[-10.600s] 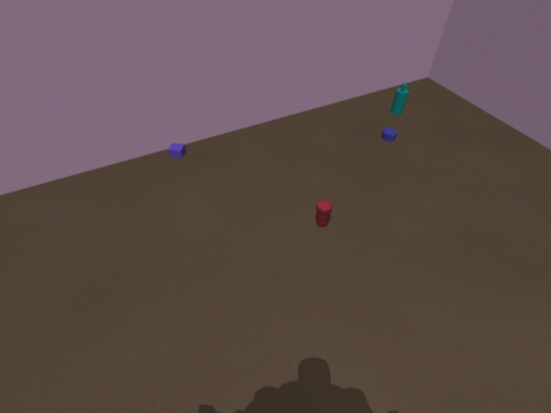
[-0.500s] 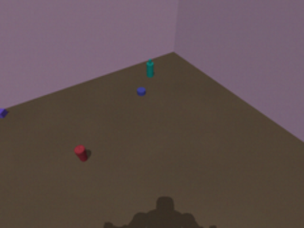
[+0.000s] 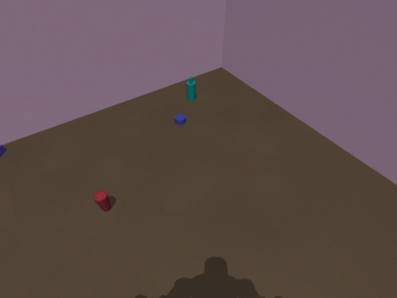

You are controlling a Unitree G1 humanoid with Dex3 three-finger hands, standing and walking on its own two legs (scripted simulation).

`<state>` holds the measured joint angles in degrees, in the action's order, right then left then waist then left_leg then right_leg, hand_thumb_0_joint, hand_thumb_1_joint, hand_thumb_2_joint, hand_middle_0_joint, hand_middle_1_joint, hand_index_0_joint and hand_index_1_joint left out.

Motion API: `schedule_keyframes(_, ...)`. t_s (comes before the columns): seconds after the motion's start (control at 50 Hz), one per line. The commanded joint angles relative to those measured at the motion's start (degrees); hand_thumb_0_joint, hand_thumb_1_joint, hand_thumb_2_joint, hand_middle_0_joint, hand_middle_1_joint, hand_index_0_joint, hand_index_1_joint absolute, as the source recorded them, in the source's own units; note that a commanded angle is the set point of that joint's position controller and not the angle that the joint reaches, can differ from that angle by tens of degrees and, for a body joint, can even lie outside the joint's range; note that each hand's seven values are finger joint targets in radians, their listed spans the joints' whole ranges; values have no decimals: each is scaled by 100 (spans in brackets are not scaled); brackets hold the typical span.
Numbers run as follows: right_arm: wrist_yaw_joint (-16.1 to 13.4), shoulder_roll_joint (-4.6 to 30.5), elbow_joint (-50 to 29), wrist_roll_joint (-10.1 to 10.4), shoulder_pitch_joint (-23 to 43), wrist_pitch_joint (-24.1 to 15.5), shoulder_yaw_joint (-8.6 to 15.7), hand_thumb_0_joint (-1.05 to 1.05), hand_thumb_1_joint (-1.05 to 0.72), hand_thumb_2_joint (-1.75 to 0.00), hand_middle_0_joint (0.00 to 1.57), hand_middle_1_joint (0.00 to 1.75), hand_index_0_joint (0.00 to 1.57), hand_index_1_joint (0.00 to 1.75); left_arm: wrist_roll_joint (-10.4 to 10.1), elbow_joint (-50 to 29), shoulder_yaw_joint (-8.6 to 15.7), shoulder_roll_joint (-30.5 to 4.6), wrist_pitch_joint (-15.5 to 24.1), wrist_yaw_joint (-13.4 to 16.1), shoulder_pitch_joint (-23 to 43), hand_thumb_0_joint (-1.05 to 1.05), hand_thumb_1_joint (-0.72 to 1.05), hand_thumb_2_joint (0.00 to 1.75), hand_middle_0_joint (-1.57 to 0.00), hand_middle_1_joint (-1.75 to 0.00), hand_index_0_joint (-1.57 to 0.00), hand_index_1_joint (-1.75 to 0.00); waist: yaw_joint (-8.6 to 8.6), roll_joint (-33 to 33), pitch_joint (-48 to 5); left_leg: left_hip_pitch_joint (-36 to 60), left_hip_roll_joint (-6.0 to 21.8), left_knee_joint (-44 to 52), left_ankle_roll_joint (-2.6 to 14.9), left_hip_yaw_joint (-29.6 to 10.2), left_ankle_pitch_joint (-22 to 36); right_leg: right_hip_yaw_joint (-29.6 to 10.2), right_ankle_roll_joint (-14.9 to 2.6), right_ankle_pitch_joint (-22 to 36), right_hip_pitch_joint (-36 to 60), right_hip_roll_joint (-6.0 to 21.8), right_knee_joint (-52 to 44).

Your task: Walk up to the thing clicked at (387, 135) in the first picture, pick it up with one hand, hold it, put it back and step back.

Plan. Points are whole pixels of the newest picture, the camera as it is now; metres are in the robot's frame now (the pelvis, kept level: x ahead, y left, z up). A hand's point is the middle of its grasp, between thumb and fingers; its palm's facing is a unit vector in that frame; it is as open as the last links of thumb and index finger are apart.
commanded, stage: stand
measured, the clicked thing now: (180, 119) +1.54 +0.21 -0.76
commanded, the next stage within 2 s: none
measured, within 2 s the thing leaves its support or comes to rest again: neither
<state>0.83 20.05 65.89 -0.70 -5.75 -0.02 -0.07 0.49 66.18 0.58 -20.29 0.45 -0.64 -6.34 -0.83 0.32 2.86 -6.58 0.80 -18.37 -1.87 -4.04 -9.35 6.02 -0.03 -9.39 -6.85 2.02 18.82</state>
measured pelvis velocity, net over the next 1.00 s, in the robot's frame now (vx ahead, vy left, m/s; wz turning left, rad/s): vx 0.02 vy -0.01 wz -0.02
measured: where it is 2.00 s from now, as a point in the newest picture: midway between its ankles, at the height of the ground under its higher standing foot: outside the picture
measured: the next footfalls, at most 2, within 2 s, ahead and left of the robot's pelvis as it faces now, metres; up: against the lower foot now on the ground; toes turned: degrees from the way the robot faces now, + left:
none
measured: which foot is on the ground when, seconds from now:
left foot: down 0.00-1.00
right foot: down 0.00-1.00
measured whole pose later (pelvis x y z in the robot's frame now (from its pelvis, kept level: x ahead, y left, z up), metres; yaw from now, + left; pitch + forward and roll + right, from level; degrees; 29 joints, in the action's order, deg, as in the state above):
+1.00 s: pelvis +0.02 -0.01 +0.00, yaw -1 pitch -2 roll +0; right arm 0.1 20.4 64.7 -0.6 -5.7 -0.3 -0.9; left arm 0.2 65.5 0.5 -19.8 0.6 -0.6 -5.4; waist -0.7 0.6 2.7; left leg -4.6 1.9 -17.3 -2.6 -3.0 -10.9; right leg 5.1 -0.6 -11.1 -5.8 0.9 18.7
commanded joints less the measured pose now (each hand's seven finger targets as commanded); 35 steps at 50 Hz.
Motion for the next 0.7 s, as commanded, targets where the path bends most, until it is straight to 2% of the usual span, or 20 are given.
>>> schedule_keyframes(0.0, -104, 1201, -397, 12, 302, -133, 204, 0, -90, -90, 20, 30, 20, 30, 11, -397, 217, -1229, 107, 81, 313, 0, 90, 90, -20, -30, -20, -30, 47, 26, -323, -284, 522, 301, 270, -354, 353, -718, -95, -343, 97, 651, -469)
schedule_keyframes(0.02, -110, 1179, -391, 8, 279, -133, 198, 0, -90, -90, 20, 30, 20, 30, -5, -411, 234, -1274, 100, 83, 357, 0, 90, 90, -20, -30, -20, -30, 39, -45, -368, -333, 524, 309, 254, -355, 372, -711, -113, -370, 210, 658, -443)
schedule_keyframes(0.06, -116, 1197, -384, 9, 234, -150, 187, 0, -90, -90, 20, 30, 20, 30, -10, -404, 212, -1224, 117, 73, 268, 0, 90, 90, -20, -30, -20, -30, 23, 46, -491, -229, 573, 274, 267, -358, 615, -714, -120, 56, 278, 675, -368)
schedule_keyframes(0.08, -130, 1219, -372, 14, 250, -150, 185, 0, -90, -90, 20, 30, 20, 30, -20, -399, 223, -1245, 108, 75, 276, 0, 90, 90, -20, -30, -20, -30, 35, 103, -465, -211, 557, 292, 251, -349, 605, -715, -116, 81, 233, 660, -350)
schedule_keyframes(0.12, -124, 1184, -388, 22, 286, -141, 176, 0, -90, -90, 20, 30, 20, 30, -11, -397, 209, -1215, 109, 82, 295, 0, 90, 90, -20, -30, -20, -30, 6, 4, -358, -301, 558, 294, 242, -361, 688, -668, -107, 65, 258, 633, -334)
schedule_keyframes(0.18, -130, 1203, -365, 19, 160, -128, 167, 0, -90, -90, 20, 30, 20, 30, -12, -397, 209, -1258, 107, 76, 280, 0, 90, 90, -20, -30, -20, -30, 59, -19, -404, -273, 543, 259, 239, -310, 528, -726, -102, -74, 228, 645, -388)
schedule_keyframes(0.32, -124, 1167, -386, 16, 171, -107, 146, 0, -90, -90, 20, 30, 20, 30, 5, -401, 197, -1245, 102, 81, 269, 0, 90, 90, -20, -30, -20, -30, 28, -121, -250, -386, 516, 225, 237, -300, 382, -764, -94, -269, 158, 653, -476)
schedule_keyframes(0.4, -138, 1245, -382, 12, 97, -133, 157, 0, -90, -90, 20, 30, 20, 30, -17, -424, 204, -1235, 114, 81, 289, 0, 90, 90, -20, -30, -20, -30, 63, 33, -471, -219, 573, 197, 231, -288, 669, -758, -125, 237, 288, 666, -357)
schedule_keyframes(0.52, -156, 1222, -391, 28, 142, -166, 128, 0, -90, -90, 20, 30, 20, 30, -31, -412, 211, -1230, 115, 78, 281, 0, 90, 90, -20, -30, -20, -30, 26, 61, -551, -79, 627, 202, 207, -285, 1219, -686, -109, 908, 426, 650, -224)
schedule_keyframes(0.58, -171, 1198, -401, 19, 179, -155, 128, 0, -90, -90, 20, 30, 20, 30, -25, -407, 217, -1228, 100, 83, 325, 0, 90, 90, -20, -30, -20, -30, 38, -37, -509, -13, 630, 213, 195, -246, 1160, -671, -104, 812, 327, 631, -220)
schedule_keyframes(0.62, -168, 1186, -411, 18, 191, -144, 121, 0, -90, -90, 20, 30, 20, 30, -20, -403, 206, -1204, 104, 90, 313, 0, 90, 90, -20, -30, -20, -30, 19, -97, -512, -33, 629, 189, 194, -236, 1317, -640, -92, 1104, 411, 636, -207)
schedule_keyframes(0.68, -171, 1201, -404, 23, 157, -140, 121, 0, -90, -90, 20, 30, 20, 30, -33, -388, 220, -1218, 106, 88, 339, 0, 90, 90, -20, -30, -20, -30, 48, -52, -515, -37, 623, 238, 197, -211, 1102, -689, -97, 850, 444, 649, -254)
